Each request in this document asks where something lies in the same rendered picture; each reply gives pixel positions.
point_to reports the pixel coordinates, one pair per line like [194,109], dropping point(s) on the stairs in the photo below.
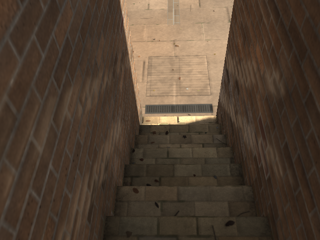
[182,184]

